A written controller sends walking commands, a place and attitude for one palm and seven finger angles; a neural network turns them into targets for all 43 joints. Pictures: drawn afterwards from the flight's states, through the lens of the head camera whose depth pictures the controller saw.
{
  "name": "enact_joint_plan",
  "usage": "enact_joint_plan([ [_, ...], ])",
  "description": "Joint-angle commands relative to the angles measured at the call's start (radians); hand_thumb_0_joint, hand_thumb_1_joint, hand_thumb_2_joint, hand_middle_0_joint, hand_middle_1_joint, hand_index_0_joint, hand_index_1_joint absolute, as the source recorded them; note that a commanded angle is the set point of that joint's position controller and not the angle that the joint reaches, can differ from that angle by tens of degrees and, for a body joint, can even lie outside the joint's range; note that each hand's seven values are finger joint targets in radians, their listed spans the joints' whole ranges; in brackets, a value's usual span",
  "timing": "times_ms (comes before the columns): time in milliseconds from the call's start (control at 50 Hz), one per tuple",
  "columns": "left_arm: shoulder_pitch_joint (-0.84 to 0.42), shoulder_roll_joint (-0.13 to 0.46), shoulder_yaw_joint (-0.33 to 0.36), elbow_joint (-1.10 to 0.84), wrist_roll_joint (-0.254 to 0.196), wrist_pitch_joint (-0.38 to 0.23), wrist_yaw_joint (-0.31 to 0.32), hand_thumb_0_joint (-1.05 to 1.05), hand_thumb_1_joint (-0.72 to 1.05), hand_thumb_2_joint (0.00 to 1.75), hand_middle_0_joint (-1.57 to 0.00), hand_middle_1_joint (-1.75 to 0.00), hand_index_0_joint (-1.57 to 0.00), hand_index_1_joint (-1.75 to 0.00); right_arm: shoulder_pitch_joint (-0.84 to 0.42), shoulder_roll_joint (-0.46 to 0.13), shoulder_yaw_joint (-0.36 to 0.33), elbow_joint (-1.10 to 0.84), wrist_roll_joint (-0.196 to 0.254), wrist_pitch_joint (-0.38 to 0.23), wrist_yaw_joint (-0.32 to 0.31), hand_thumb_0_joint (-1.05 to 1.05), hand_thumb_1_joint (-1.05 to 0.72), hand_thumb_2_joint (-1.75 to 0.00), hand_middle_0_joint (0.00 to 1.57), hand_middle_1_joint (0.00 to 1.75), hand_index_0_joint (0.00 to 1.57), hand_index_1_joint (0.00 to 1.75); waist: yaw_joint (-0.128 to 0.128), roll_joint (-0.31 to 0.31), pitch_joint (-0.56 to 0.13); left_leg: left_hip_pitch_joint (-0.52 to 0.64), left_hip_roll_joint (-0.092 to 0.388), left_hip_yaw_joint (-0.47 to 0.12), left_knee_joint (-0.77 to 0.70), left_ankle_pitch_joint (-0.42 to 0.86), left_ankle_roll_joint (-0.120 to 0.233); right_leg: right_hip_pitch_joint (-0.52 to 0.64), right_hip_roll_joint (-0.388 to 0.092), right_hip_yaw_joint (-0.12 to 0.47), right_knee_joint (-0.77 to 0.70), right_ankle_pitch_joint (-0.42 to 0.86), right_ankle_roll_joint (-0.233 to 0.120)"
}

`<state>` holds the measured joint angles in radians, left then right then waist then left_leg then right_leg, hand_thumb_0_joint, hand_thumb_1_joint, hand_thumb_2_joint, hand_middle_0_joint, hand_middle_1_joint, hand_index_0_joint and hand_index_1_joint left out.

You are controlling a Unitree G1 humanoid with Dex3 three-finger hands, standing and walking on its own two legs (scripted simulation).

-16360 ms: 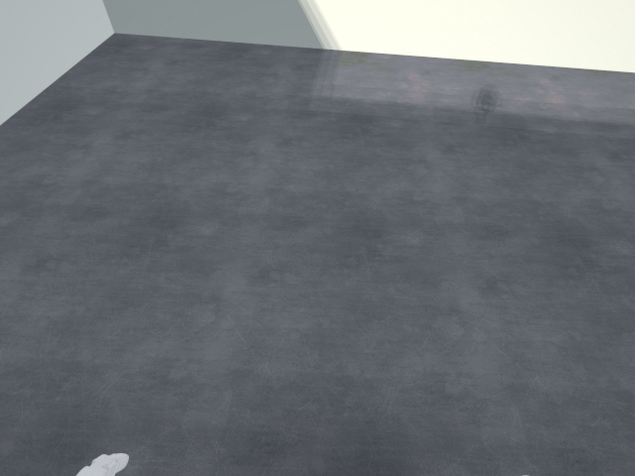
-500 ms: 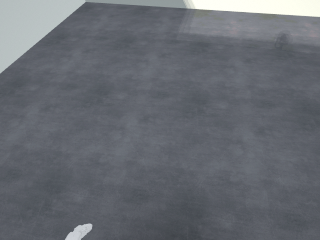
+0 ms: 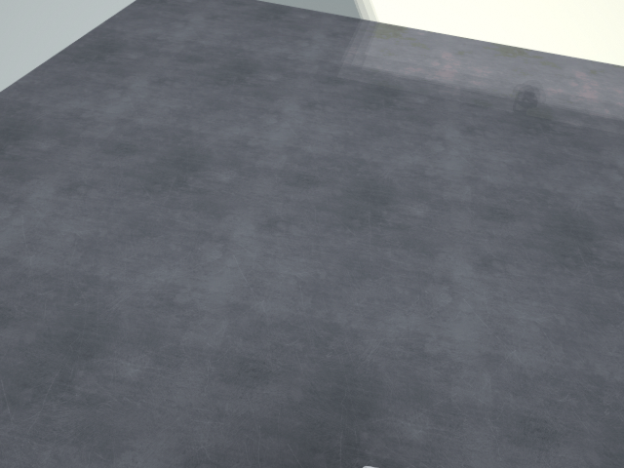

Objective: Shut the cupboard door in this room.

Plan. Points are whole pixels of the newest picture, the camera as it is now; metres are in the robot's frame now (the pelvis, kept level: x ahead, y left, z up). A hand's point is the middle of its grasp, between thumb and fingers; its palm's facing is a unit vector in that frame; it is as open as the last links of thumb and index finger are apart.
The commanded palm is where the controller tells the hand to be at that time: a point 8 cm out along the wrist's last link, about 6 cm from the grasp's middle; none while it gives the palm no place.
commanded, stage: turn or walk to find it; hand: left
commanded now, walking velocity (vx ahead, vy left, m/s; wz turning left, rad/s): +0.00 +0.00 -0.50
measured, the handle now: out of the picture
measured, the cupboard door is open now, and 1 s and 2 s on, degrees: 88 88 88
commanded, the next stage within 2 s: none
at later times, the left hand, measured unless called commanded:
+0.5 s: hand out of the picture +0.11 +0.15 -0.16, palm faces -0.22 -0.94 -0.26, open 7.4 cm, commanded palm none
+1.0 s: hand (228, 436) +0.18 +0.14 -0.16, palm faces -0.50 -0.84 -0.22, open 7.4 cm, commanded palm none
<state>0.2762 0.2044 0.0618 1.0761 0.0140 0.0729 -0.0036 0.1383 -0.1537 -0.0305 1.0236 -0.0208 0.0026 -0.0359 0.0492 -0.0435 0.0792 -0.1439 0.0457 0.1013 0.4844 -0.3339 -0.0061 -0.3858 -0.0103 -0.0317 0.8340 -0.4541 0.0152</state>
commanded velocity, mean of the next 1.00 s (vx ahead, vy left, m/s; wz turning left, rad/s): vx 0.00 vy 0.00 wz -0.50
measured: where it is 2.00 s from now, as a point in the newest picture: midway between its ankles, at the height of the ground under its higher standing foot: outside the picture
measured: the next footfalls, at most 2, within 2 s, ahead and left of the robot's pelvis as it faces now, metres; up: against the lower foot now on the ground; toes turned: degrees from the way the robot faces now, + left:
right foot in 0.24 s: +0.03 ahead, -0.14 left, +0.00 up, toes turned -14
left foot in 0.68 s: +0.06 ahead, +0.10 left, +0.00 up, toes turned -18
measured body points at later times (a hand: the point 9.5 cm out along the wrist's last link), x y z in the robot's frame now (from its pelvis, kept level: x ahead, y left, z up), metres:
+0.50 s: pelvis -0.02 -0.03 +0.00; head +0.02 -0.06 +0.45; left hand +0.12 +0.20 -0.14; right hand +0.00 -0.31 -0.15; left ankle +0.00 +0.12 -0.67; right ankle -0.01 -0.13 -0.74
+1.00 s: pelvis -0.01 +0.00 +0.00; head +0.04 -0.01 +0.45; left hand +0.20 +0.18 -0.15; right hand -0.10 -0.22 -0.14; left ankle +0.02 +0.11 -0.74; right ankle -0.09 -0.11 -0.69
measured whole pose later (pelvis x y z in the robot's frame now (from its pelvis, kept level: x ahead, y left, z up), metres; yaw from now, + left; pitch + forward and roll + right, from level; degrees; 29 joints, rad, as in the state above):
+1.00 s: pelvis -0.01 +0.00 +0.00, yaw -32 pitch +0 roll -1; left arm 0.14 0.26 0.08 0.93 0.02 0.08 -0.03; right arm 0.24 -0.17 -0.05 0.95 -0.03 0.00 -0.01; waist -0.01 -0.01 0.10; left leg -0.18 0.11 0.21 0.51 -0.32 0.00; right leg -0.42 -0.06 -0.05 0.91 -0.46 0.07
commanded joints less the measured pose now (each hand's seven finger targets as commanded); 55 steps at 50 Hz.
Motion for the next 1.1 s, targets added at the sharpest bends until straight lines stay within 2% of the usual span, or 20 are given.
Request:
enact_joint_plan([
  [0,-0.058,0.072,0.032,-0.110,0.003,-0.023,-0.006,0.00,0.90,0.90,-0.20,-0.30,-0.20,-0.30,0.022,-0.206,-0.057,-0.055,-0.004,-0.004,-0.013,0.00,-0.90,-0.90,0.20,0.30,0.20,0.30,-0.038,0.207,-0.036,0.068,0.278,-0.102,-0.116,0.591,0.156,-0.147,-0.036,0.012,0.231,-0.045,0.027],
  [120,-0.102,0.060,0.025,-0.159,0.007,-0.027,-0.018,0.00,0.90,0.90,-0.20,-0.30,-0.20,-0.30,0.050,-0.228,-0.081,-0.063,-0.008,0.001,0.001,0.00,-0.90,-0.90,0.20,0.30,0.20,0.30,-0.066,0.250,-0.035,0.051,0.289,-0.039,-0.068,0.540,0.133,-0.040,-0.034,-0.078,-0.013,-0.003,0.030],
  [180,-0.003,0.092,0.034,-0.145,0.010,-0.043,-0.019,0.00,0.90,0.90,-0.20,-0.30,-0.20,-0.30,0.013,-0.247,-0.088,-0.083,-0.003,0.006,0.007,0.00,-0.90,-0.90,0.20,0.30,0.20,0.30,-0.006,0.197,-0.077,-0.019,0.261,0.019,0.100,0.448,0.066,0.144,-0.021,-0.098,-0.276,0.212,0.015],
  [200,0.063,0.158,0.046,-0.129,0.015,-0.056,-0.013,0.00,0.90,0.90,-0.20,-0.30,-0.20,-0.30,0.029,-0.221,-0.084,-0.095,0.003,0.005,0.011,0.00,-0.90,-0.90,0.20,0.30,0.20,0.30,0.022,0.034,-0.119,-0.109,0.207,0.074,0.287,0.314,0.008,0.291,-0.084,-0.013,-0.392,0.415,-0.010],
  [220,0.097,0.270,0.064,-0.123,0.021,-0.071,0.003,0.00,0.90,0.90,-0.20,-0.30,-0.20,-0.30,0.021,-0.134,-0.062,-0.141,0.008,0.007,0.018,0.00,-0.90,-0.90,0.20,0.30,0.20,0.30,0.039,-0.294,-0.126,-0.404,0.058,0.091,0.543,-0.236,-0.051,0.431,-0.345,0.371,-0.446,0.778,-0.125],
  [240,0.128,0.273,0.062,-0.128,-0.002,-0.065,0.015,0.00,0.90,0.90,-0.20,-0.30,-0.20,-0.30,-0.040,-0.154,-0.054,-0.172,0.015,0.026,0.007,0.00,-0.90,-0.90,0.20,0.30,0.20,0.30,0.067,-0.225,-0.146,-0.387,0.042,-0.069,0.644,-0.320,-0.041,0.330,-0.398,0.424,-0.487,0.790,-0.216],
  [300,-0.067,0.222,0.053,-0.193,0.006,-0.052,0.021,0.00,0.90,0.90,-0.20,-0.30,-0.20,-0.30,-0.048,-0.177,-0.058,-0.157,0.004,0.029,0.013,0.00,-0.90,-0.90,0.20,0.30,0.20,0.30,-0.005,-0.113,-0.069,-0.422,0.060,-0.133,0.724,-0.148,-0.039,0.203,-0.295,0.366,-0.519,0.395,-0.211],
  [360,-0.115,0.210,0.042,-0.216,0.008,-0.056,0.018,0.00,0.90,0.90,-0.20,-0.30,-0.20,-0.30,0.006,-0.169,-0.050,-0.136,0.000,0.033,0.020,0.00,-0.90,-0.90,0.20,0.30,0.20,0.30,-0.030,-0.066,-0.118,-0.345,0.044,-0.097,0.627,-0.080,-0.053,0.189,-0.232,0.276,-0.503,0.397,-0.173],
  [520,-0.089,0.241,0.049,-0.209,0.014,-0.050,0.008,0.00,0.90,0.90,-0.20,-0.30,-0.20,-0.30,-0.007,-0.168,-0.038,-0.168,0.011,0.021,0.015,0.00,-0.90,-0.90,0.20,0.30,0.20,0.30,-0.014,-0.089,-0.124,-0.281,0.007,-0.080,0.364,-0.100,-0.054,0.198,-0.214,0.353,-0.494,0.407,-0.197],
  [600,-0.141,0.238,0.051,-0.225,0.007,-0.039,0.006,0.00,0.90,0.90,-0.20,-0.30,-0.20,-0.30,0.093,-0.163,-0.035,-0.148,0.016,0.004,0.005,0.00,-0.90,-0.90,0.20,0.30,0.20,0.30,-0.059,-0.095,-0.147,-0.091,-0.025,-0.056,0.089,-0.001,-0.039,0.113,-0.166,0.369,-0.430,0.430,-0.152],
  [620,-0.159,0.222,0.046,-0.225,0.002,-0.035,0.006,0.00,0.90,0.90,-0.20,-0.30,-0.20,-0.30,0.137,-0.173,-0.036,-0.137,0.018,-0.003,0.002,0.00,-0.90,-0.90,0.20,0.30,0.20,0.30,-0.084,-0.072,-0.157,0.013,-0.011,-0.068,-0.042,0.069,-0.033,0.051,-0.132,0.344,-0.378,0.391,-0.113],
  [660,-0.143,0.127,0.028,-0.265,-0.008,-0.029,-0.009,0.00,0.90,0.90,-0.20,-0.30,-0.20,-0.30,0.139,-0.318,-0.062,-0.160,0.001,-0.014,0.000,0.00,-0.90,-0.90,0.20,0.30,0.20,0.30,-0.084,0.367,-0.108,0.102,0.359,-0.449,-0.267,0.065,0.102,-0.232,0.084,0.102,-0.016,-0.058,-0.001],
  [680,-0.157,0.152,0.034,-0.262,0.007,-0.022,-0.007,0.00,0.90,0.90,-0.20,-0.30,-0.20,-0.30,0.106,-0.327,-0.064,-0.167,-0.001,-0.011,-0.003,0.00,-0.90,-0.90,0.20,0.30,0.20,0.30,-0.089,0.355,-0.095,0.016,0.436,-0.471,-0.265,0.134,0.151,-0.232,0.039,0.110,0.178,-0.122,0.023],
  [740,-0.122,0.147,0.050,-0.226,0.013,-0.021,-0.023,0.00,0.90,0.90,-0.20,-0.30,-0.20,-0.30,0.013,-0.233,-0.044,-0.189,-0.006,-0.017,-0.003,0.00,-0.90,-0.90,0.20,0.30,0.20,0.30,-0.026,0.183,-0.055,-0.042,0.285,-0.217,-0.194,0.311,0.130,-0.202,0.003,0.078,0.379,0.012,0.041],
  [780,-0.130,0.121,0.040,-0.224,0.007,-0.022,-0.028,0.00,0.90,0.90,-0.20,-0.30,-0.20,-0.30,0.062,-0.221,-0.045,-0.172,-0.004,-0.022,-0.002,0.00,-0.90,-0.90,0.20,0.30,0.20,0.30,-0.046,0.183,-0.083,0.029,0.255,-0.139,-0.151,0.467,0.131,-0.207,-0.009,0.049,0.369,0.039,0.056],
  [960,-0.232,0.078,0.017,-0.254,0.005,-0.030,-0.029,0.00,0.90,0.90,-0.20,-0.30,-0.20,-0.30,0.178,-0.247,-0.079,-0.102,-0.007,-0.011,0.011,0.00,-0.90,-0.90,0.20,0.30,0.20,0.30,-0.111,0.250,-0.091,0.111,0.302,-0.033,-0.064,0.642,0.136,-0.074,-0.024,-0.064,-0.011,-0.018,0.044],
  [1000,-0.207,0.085,0.017,-0.244,0.004,-0.039,-0.027,0.00,0.90,0.90,-0.20,-0.30,-0.20,-0.30,0.170,-0.256,-0.084,-0.099,-0.006,-0.009,0.014,0.00,-0.90,-0.90,0.20,0.30,0.20,0.30,-0.101,0.259,-0.110,0.120,0.300,-0.014,-0.013,0.678,0.115,-0.020,-0.010,-0.080,-0.135,0.018,0.026],
  [1040,-0.098,0.115,0.024,-0.215,0.005,-0.053,-0.021,0.00,0.90,0.90,-0.20,-0.30,-0.20,-0.30,0.141,-0.256,-0.086,-0.103,0.002,-0.007,0.018,0.00,-0.90,-0.90,0.20,0.30,0.20,0.30,-0.038,0.209,-0.151,0.057,0.274,0.049,0.126,0.604,0.050,0.165,-0.009,-0.089,-0.382,0.248,0.006],
  [1060,-0.020,0.199,0.037,-0.190,0.012,-0.067,-0.011,0.00,0.90,0.90,-0.20,-0.30,-0.20,-0.30,0.160,-0.218,-0.077,-0.116,0.012,-0.006,0.024,0.00,-0.90,-0.90,0.20,0.30,0.20,0.30,-0.005,0.031,-0.209,-0.146,0.233,0.091,0.307,0.417,-0.012,0.424,-0.135,0.057,-0.444,0.505,-0.044],
  [1080,0.048,0.301,0.060,-0.168,0.011,-0.073,0.006,0.00,0.90,0.90,-0.20,-0.30,-0.20,-0.30,0.105,-0.135,-0.048,-0.171,0.010,-0.003,0.026,0.00,-0.90,-0.90,0.20,0.30,0.20,0.30,0.029,-0.256,-0.208,-0.457,0.080,0.105,0.534,-0.269,-0.067,0.559,-0.391,0.370,-0.421,0.961,-0.158],
])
